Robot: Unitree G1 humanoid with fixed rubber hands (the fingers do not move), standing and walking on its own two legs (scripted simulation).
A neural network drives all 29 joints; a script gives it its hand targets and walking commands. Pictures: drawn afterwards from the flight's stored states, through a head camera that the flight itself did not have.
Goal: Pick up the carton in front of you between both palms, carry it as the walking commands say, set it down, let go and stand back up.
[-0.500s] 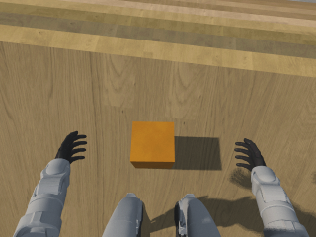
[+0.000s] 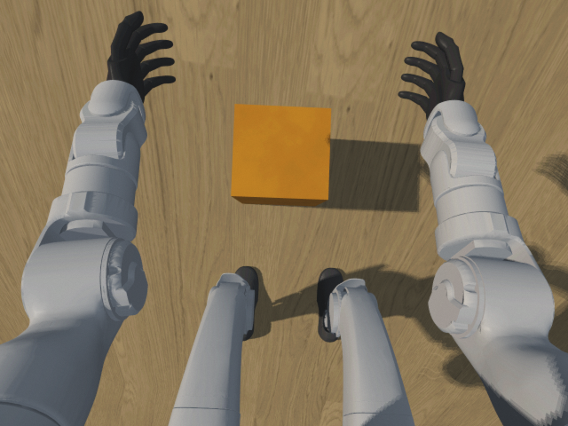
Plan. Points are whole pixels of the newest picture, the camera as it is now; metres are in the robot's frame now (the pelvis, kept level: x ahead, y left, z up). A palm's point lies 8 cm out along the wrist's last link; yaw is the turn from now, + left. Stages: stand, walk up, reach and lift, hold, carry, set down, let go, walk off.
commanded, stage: reach and lift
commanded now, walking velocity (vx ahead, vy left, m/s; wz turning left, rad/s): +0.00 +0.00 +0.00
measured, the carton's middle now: (280, 162) +0.50 +0.03 -0.52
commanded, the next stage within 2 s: none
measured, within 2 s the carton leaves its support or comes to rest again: leaves its support in 1.78 s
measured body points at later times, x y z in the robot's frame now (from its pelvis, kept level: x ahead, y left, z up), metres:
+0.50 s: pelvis -0.01 -0.01 -0.15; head +0.33 -0.01 +0.13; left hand +0.50 +0.23 -0.31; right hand +0.51 -0.18 -0.32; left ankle +0.08 +0.11 -0.61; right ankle +0.08 -0.13 -0.61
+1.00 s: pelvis -0.04 -0.01 -0.28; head +0.34 +0.01 -0.04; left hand +0.51 +0.21 -0.47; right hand +0.52 -0.16 -0.47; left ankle +0.07 +0.11 -0.61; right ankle +0.08 -0.13 -0.61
